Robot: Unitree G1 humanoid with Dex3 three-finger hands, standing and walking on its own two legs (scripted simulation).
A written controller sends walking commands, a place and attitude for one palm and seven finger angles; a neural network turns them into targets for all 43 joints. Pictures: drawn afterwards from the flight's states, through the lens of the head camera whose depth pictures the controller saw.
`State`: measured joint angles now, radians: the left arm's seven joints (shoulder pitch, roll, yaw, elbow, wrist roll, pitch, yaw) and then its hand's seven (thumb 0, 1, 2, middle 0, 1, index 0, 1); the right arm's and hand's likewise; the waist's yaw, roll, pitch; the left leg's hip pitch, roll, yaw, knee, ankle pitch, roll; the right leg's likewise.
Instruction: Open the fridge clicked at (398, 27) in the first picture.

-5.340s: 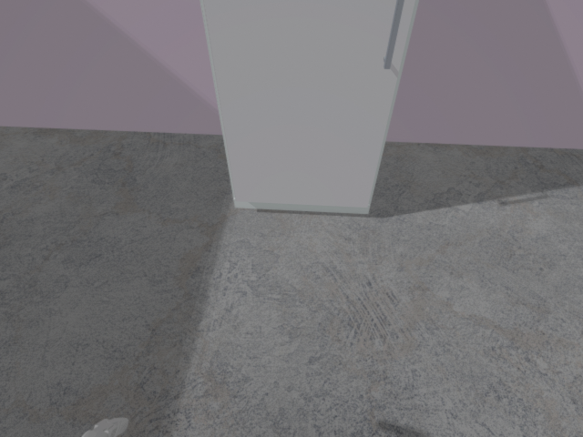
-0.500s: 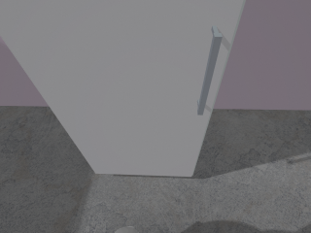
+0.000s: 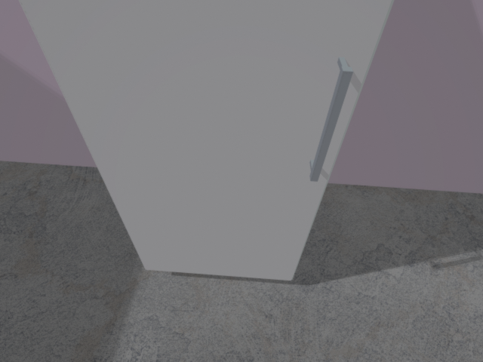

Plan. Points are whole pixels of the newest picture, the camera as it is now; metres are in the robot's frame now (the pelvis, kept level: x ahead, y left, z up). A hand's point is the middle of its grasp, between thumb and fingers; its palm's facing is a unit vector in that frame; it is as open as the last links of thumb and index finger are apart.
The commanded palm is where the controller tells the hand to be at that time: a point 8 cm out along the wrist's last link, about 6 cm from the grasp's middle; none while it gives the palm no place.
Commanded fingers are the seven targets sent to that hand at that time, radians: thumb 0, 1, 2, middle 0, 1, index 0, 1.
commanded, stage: come to a stop and stand still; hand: right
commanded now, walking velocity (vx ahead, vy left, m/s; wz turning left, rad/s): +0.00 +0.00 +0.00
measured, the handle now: (326, 127) +0.54 -0.13 +0.12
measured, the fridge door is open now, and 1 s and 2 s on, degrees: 0 0 0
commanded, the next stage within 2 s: look again from close up in 0.42 s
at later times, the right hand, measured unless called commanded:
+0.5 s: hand out of the picture -0.03 -0.16 -0.19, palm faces +0.02 +0.99 -0.16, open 7.4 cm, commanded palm none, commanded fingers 0.00 -0.90 -0.90 0.20 0.30 0.20 0.30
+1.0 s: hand out of the picture +0.03 -0.22 -0.18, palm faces +0.01 +0.98 -0.21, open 7.4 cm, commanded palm none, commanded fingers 0.00 -0.90 -0.90 0.20 0.30 0.20 0.30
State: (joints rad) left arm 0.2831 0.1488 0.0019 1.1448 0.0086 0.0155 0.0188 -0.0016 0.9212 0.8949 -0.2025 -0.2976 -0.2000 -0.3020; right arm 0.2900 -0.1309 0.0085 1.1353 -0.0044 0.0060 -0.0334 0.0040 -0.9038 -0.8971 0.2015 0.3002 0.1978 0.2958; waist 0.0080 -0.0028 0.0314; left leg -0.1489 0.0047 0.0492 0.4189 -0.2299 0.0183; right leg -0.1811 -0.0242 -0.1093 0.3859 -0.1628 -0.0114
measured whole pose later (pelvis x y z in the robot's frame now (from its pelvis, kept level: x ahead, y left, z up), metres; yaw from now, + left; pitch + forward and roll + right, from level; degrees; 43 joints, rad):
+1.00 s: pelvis +0.02 -0.03 +0.00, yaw +0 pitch -1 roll +0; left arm 0.24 0.18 -0.01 1.07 0.01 -0.02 0.01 0.00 0.91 0.89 -0.20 -0.30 -0.20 -0.30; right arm 0.29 -0.19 0.01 1.07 -0.01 -0.02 -0.03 0.00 -0.90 -0.90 0.20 0.30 0.20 0.30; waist 0.00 0.01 0.03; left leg -0.18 0.05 0.03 0.47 -0.28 -0.03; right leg -0.22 0.02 -0.10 0.46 -0.23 -0.06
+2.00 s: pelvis +0.00 +0.00 -0.03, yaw -2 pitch +6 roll -1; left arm 0.25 0.22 0.01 0.70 0.00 -0.29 0.01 0.01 0.91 0.89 -0.21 -0.30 -0.20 -0.30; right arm 0.33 -0.22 -0.18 0.15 0.22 -0.35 0.12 0.01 -0.80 -0.85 0.21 0.37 0.20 0.36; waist 0.03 0.04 -0.08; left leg -0.49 0.04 0.06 0.79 -0.40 0.01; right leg -0.53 0.00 -0.07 0.75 -0.33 -0.02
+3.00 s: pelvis +0.00 -0.02 -0.03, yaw -3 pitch +1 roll +2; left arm 0.21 0.25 -0.06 0.64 -0.05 -0.31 0.11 0.01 0.90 0.89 -0.21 -0.30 -0.20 -0.30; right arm 0.15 -0.39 -0.36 0.05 0.36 -0.10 0.37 0.00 0.35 -0.36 0.29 1.10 0.29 1.10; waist -0.05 0.00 -0.02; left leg -0.32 0.01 0.09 0.67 -0.36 0.00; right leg -0.41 -0.01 -0.03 0.72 -0.33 -0.03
